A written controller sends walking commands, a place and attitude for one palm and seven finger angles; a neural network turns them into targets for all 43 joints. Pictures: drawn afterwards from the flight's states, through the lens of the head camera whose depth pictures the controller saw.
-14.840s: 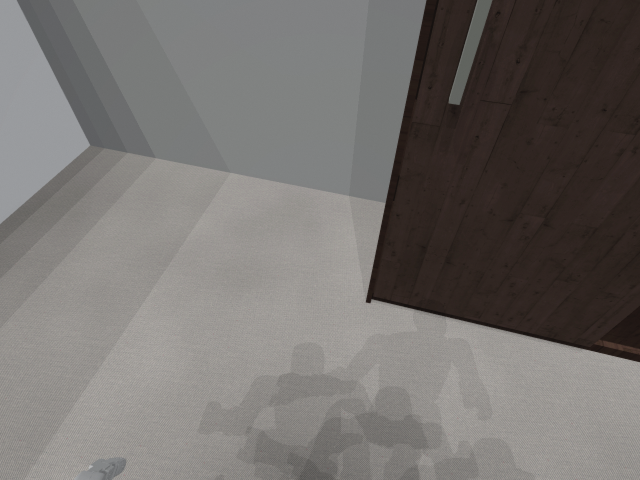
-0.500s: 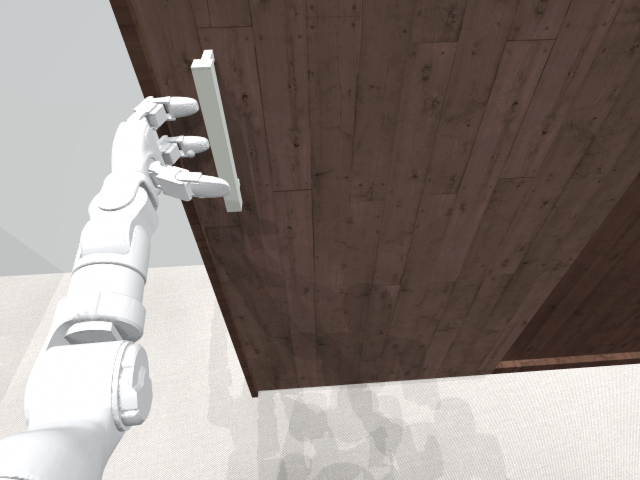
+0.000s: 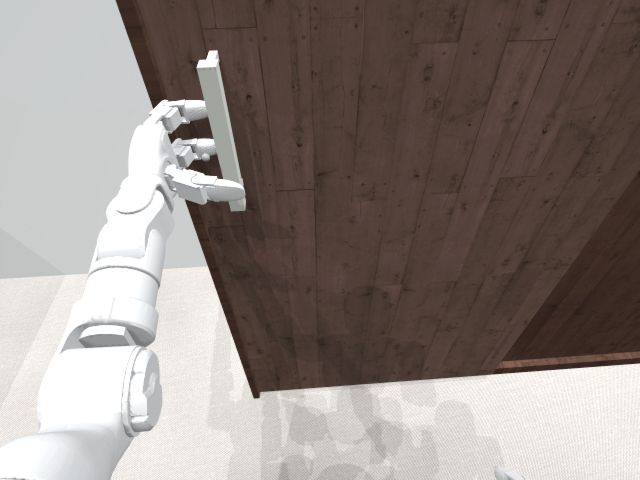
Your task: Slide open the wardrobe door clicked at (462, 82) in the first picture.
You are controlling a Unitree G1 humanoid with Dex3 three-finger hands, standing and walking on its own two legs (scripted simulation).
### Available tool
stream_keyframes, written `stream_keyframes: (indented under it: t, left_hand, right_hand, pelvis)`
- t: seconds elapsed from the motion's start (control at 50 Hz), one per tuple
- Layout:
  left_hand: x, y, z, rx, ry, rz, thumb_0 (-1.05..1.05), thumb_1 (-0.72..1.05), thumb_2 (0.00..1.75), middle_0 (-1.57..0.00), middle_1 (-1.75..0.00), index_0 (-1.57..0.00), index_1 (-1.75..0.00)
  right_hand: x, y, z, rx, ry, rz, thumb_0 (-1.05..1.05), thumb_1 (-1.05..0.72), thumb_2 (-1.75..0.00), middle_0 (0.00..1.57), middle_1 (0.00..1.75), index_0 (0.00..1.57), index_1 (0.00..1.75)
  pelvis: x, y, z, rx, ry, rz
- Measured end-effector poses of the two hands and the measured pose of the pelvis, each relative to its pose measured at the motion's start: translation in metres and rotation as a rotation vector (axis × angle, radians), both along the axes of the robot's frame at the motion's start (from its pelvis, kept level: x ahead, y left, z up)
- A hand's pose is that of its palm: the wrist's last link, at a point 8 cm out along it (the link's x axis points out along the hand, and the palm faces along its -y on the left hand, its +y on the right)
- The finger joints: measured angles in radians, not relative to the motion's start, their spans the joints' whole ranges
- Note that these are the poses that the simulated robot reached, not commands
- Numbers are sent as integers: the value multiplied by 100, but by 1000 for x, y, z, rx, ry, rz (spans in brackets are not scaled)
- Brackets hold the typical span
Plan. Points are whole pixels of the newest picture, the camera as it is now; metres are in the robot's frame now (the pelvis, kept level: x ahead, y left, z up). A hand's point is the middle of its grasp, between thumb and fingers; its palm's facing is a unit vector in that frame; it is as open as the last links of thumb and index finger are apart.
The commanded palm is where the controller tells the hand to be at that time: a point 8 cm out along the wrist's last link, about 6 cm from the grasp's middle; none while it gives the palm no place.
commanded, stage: slide the fingers in behind the handle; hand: left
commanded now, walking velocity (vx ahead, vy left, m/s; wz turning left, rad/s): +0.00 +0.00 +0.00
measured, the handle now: (226, 137) +0.50 +0.14 +0.20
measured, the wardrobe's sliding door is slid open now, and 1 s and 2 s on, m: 0.00 0.00 0.00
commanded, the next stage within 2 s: grip the handle and tug to test in 1.36 s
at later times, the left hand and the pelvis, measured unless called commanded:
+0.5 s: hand (234, 153) +0.44 +0.12 +0.21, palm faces +0.08 -1.00 +0.02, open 14.0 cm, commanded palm +0.42 +0.18 +0.20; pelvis +0.01 -0.01 +0.00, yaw +0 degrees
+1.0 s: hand (236, 153) +0.45 +0.12 +0.20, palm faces +0.09 -1.00 +0.03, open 13.9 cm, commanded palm +0.42 +0.17 +0.20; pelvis +0.01 -0.01 +0.00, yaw +0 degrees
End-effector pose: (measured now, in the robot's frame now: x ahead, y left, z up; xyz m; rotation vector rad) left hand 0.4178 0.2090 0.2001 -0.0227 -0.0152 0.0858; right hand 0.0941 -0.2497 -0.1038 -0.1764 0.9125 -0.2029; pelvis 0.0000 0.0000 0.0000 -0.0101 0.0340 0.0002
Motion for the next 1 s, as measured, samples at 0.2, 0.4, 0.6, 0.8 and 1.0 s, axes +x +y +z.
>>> stream_keyframes:
  t: [0.2, 0.4, 0.6, 0.8, 1.0]
  left_hand:
    - [1, -20, 5, -5, -12, -6, -2, -50, 30, -30, -120, -30, -120]
    - [0, -31, 5, 2, -3, -2, -2, -50, 30, -30, -120, -30, -120]
    - [2, -40, 5, 0, 6, -1, -2, -50, 30, -30, -120, -30, -120]
    - [6, -35, 3, -4, 19, 12, -2, -50, 30, -30, -120, -30, -120]
    - [8, -37, 1, -3, 10, 2, -2, -50, 30, -31, -121, -30, -121]
  right_hand:
    - [10, 4, 1, 12, -16, 11, 1, -90, -90, 20, 30, 20, 30]
    - [16, 2, 0, 17, -8, 15, 1, -90, -90, 20, 30, 20, 30]
    - [19, -3, 0, 14, 1, 12, 1, -91, -90, 20, 30, 20, 30]
    - [19, -9, 1, 4, 14, 4, 1, -91, -90, 20, 30, 20, 30]
    - [18, -8, -2, 3, 30, 11, 1, -91, -90, 20, 30, 20, 30]
  pelvis:
    - [2, -1, 1, 4, -3, -4]
    - [5, -5, 2, 7, -12, -1]
    - [7, -9, 2, 10, -13, -1]
    - [10, -12, 3, 12, -11, -1]
    - [11, -10, 2, 10, -2, 6]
